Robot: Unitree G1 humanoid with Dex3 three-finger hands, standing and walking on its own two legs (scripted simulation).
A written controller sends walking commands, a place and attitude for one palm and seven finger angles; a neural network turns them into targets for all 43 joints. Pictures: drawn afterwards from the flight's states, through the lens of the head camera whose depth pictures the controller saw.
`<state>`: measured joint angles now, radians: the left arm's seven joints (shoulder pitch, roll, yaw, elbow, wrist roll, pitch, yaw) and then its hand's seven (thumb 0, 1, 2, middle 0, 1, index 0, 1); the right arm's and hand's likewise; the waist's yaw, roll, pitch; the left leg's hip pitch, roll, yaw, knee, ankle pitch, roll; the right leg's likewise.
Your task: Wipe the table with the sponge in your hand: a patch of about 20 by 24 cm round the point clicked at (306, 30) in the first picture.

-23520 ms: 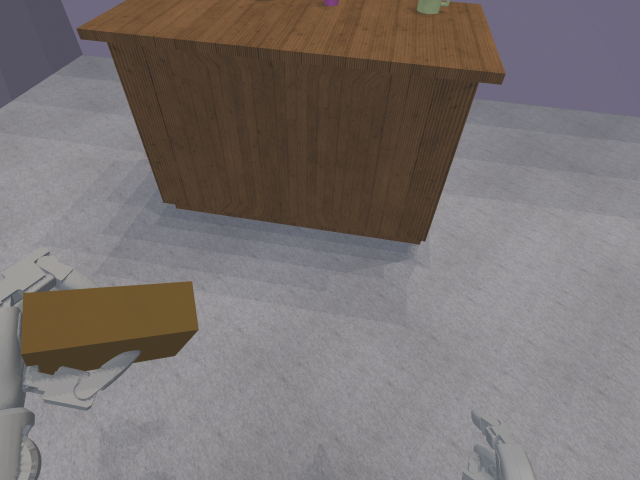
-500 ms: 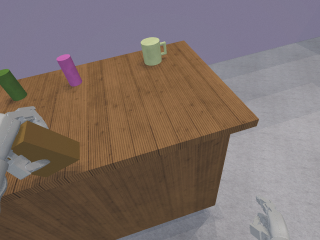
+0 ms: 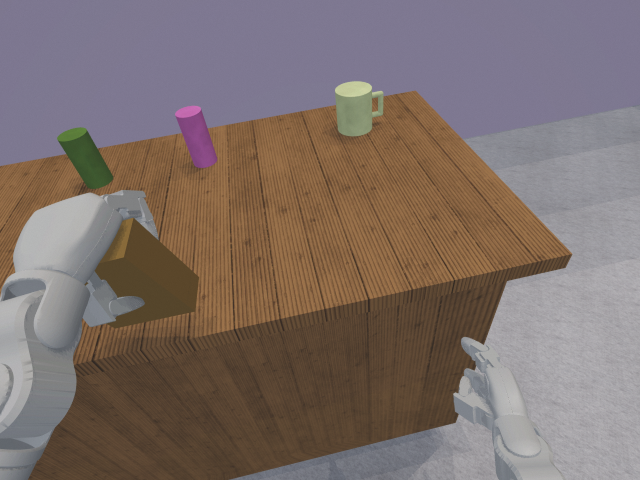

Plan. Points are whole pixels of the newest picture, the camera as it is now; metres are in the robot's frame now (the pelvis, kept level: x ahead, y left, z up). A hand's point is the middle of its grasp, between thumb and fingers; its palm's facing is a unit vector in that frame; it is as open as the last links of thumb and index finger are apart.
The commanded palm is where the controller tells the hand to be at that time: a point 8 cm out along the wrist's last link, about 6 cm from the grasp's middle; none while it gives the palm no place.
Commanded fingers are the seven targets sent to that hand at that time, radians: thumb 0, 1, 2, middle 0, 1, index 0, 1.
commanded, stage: turn the palm down, sponge in hand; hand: left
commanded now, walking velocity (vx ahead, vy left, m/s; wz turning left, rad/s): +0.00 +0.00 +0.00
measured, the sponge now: (135, 287) +0.25 +0.27 +0.15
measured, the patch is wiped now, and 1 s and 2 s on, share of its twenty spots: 0.00 0.00 0.00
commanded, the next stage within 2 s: move the sponge above the wiping area in 0.68 s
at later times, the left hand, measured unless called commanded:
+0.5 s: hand (115, 259) +0.23 +0.25 +0.22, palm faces +0.22 -0.02 -0.97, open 9.0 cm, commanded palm +0.18 +0.26 +0.29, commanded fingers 0.00 0.10 1.30 -1.20 -1.60 -1.20 -1.60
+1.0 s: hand (93, 241) +0.24 +0.28 +0.23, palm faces +0.26 +0.02 -0.97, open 9.0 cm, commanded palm +0.19 +0.26 +0.28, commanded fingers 0.00 0.10 1.30 -1.20 -1.60 -1.20 -1.60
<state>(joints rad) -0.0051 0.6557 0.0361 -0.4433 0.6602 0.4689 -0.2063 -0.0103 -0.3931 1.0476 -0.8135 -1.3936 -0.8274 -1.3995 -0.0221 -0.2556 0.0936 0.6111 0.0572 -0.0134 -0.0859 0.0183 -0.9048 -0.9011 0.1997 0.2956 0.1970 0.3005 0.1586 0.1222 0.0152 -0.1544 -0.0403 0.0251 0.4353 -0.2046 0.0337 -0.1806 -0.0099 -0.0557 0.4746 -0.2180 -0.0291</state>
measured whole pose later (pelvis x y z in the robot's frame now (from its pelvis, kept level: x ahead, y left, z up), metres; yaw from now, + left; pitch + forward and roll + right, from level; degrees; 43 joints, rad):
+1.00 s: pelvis -0.01 -0.04 +0.00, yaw -1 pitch -5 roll +1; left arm -0.10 0.72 0.11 -0.20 0.74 0.41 -0.15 -0.01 -0.40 1.05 -0.82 -1.39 -0.83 -1.40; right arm -0.01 -0.28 0.06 0.68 0.06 -0.02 -0.06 0.02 -0.91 -0.90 0.20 0.30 0.20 0.30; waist 0.15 0.13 0.00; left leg -0.16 0.02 0.02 0.47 -0.21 -0.02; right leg -0.20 0.05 -0.06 0.51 -0.22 -0.09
